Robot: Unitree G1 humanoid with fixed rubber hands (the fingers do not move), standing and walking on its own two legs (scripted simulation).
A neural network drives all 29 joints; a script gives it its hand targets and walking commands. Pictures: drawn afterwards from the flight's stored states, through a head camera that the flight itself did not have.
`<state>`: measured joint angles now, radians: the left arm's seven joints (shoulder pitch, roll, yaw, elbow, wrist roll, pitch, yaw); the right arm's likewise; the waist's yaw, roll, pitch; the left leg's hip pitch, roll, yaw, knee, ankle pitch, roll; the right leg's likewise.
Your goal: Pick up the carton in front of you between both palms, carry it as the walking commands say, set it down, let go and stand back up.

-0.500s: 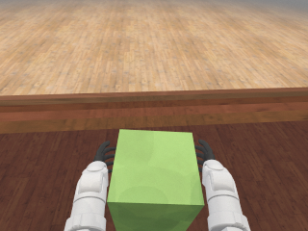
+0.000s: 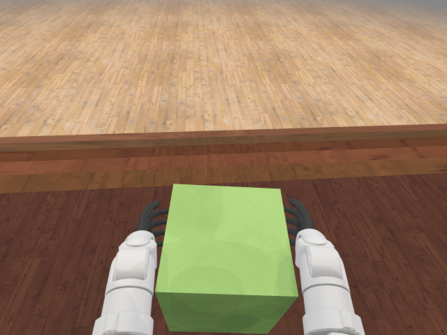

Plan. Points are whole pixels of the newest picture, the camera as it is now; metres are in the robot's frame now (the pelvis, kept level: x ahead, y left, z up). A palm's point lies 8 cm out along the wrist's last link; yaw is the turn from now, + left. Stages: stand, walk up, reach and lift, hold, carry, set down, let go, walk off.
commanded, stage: reach and lift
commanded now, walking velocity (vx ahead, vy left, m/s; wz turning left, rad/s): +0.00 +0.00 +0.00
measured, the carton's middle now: (222, 262) +0.28 +0.00 -0.05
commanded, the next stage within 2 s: hold in 0.28 s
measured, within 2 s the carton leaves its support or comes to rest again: neither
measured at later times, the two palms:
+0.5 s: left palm (142, 235) +0.28 +0.15 +0.05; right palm (309, 232) +0.29 -0.15 +0.06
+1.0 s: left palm (150, 208) +0.32 +0.14 +0.08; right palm (310, 202) +0.34 -0.16 +0.08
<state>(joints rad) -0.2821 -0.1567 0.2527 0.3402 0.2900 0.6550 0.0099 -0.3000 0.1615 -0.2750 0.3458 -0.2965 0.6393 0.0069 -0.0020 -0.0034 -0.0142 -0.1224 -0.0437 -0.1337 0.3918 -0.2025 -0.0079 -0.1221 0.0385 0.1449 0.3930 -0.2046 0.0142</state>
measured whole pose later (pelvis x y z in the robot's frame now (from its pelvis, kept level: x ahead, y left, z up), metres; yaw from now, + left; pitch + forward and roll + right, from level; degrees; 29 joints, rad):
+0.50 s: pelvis +0.00 +0.00 +0.00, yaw +0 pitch -7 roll +0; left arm -0.25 -0.15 0.21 0.25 0.28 0.76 0.01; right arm -0.27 0.15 -0.23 0.25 -0.28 0.74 0.00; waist 0.00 0.00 -0.02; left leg -0.04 -0.04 -0.13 0.34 -0.19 -0.01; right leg -0.04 0.04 0.14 0.34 -0.19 0.01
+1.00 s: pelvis +0.05 -0.02 +0.00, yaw +2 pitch +3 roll +1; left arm -0.21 -0.13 0.11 -0.05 0.16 1.01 0.09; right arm -0.23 0.10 -0.15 -0.06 -0.13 1.01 -0.05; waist 0.00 -0.01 -0.16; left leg -0.36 0.02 0.10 0.62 -0.41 -0.01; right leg -0.21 -0.04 -0.02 0.44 -0.29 0.00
